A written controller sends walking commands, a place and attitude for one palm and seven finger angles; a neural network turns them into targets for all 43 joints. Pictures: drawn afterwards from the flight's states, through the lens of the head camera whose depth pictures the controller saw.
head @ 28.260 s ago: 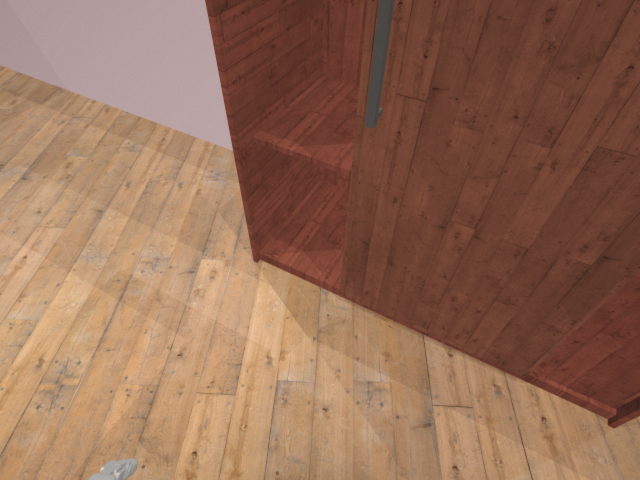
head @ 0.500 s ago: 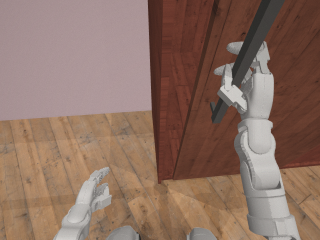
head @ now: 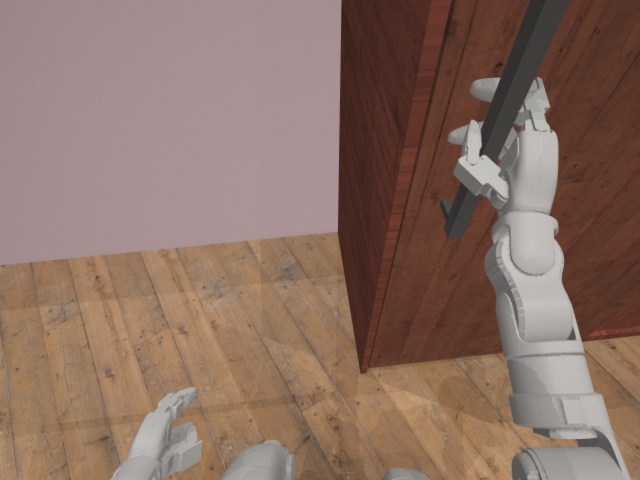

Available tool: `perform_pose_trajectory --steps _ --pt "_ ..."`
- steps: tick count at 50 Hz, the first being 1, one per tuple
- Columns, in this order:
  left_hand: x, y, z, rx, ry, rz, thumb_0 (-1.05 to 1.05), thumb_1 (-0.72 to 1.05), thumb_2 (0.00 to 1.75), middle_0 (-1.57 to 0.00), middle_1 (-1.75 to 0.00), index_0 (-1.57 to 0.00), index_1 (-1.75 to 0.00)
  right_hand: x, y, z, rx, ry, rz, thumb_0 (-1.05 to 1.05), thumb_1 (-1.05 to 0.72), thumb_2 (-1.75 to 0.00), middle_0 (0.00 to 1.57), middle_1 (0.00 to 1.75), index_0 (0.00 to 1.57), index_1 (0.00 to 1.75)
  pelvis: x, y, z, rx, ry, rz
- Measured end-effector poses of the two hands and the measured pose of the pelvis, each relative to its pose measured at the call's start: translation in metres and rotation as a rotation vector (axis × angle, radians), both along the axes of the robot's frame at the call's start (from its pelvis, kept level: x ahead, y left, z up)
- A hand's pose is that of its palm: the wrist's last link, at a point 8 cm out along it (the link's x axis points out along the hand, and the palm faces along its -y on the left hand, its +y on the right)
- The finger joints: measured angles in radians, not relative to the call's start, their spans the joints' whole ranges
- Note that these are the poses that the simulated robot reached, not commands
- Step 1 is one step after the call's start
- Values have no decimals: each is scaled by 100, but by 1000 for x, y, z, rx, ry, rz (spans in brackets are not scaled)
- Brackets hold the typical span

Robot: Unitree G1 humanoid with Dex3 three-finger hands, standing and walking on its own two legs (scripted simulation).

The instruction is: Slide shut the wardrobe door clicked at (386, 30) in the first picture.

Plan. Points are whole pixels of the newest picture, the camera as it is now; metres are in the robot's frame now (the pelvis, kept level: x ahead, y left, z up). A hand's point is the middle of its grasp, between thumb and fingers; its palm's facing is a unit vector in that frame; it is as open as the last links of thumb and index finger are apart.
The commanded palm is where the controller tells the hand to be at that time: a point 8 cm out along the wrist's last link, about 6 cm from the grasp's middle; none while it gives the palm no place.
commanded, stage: stop walking and hold the door there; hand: right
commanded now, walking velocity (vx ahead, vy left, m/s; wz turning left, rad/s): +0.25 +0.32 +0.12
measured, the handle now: (482, 135) +0.43 -0.19 +0.18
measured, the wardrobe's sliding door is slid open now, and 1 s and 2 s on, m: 0.00 0.00 0.00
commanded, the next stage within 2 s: none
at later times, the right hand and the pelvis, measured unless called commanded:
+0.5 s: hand (467, 160) +0.39 -0.16 +0.18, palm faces +0.37 +0.91 -0.20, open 6.0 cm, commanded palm +0.36 -0.20 +0.17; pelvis +0.02 +0.08 +0.00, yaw +7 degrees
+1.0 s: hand (468, 161) +0.40 -0.17 +0.18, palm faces +0.38 +0.90 -0.23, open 6.0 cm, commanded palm +0.36 -0.21 +0.17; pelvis +0.03 +0.08 +0.01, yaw +9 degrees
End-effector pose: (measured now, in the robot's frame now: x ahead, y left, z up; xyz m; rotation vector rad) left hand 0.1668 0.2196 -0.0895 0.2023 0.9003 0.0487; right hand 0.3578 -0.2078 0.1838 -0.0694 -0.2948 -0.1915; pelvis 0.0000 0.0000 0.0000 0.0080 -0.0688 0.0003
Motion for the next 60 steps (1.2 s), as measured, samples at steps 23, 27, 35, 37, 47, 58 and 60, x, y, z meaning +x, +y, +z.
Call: perform_pose_trajectory --steps 23,27,35,37,47,58,60 --pt "-27 132 13 116 -110 213 1 91 90 -20 -30 -20 -30 -3 0 6 -152 77 -189 -9 -67 -84 45 140 32 136 17 75 2 -16 9 104" --pt "-45 142 19 127 -119 262 1 91 90 -20 -30 -20 -30 -3 1 6 -151 76 -202 -9 -67 -84 45 140 31 136 21 78 5 -24 12 129" --pt "-68 138 11 113 -64 289 1 90 90 -20 -30 -20 -30 -3 0 6 -165 72 -204 -10 -67 -83 45 140 31 136 20 79 7 -11 32 136" --pt "-70 133 9 107 -53 290 2 90 90 -20 -30 -20 -30 -2 0 5 -171 66 -202 -10 -67 -84 45 140 31 136 20 78 7 -14 37 142" --pt "-52 110 3 49 -72 269 2 90 90 -20 -30 -21 -30 -2 -1 5 -181 62 -203 -11 -67 -83 45 140 30 136 27 76 8 -17 37 156" --pt "-28 114 13 67 -120 254 1 90 90 -20 -30 -21 -30 -2 -2 5 -199 52 -193 -12 -66 -83 45 140 31 137 29 74 8 -16 50 156" --pt "-27 117 13 76 -118 255 1 90 90 -20 -30 -21 -30 -1 -3 5 -207 50 -189 -12 -66 -83 45 140 31 137 28 72 8 -14 55 150"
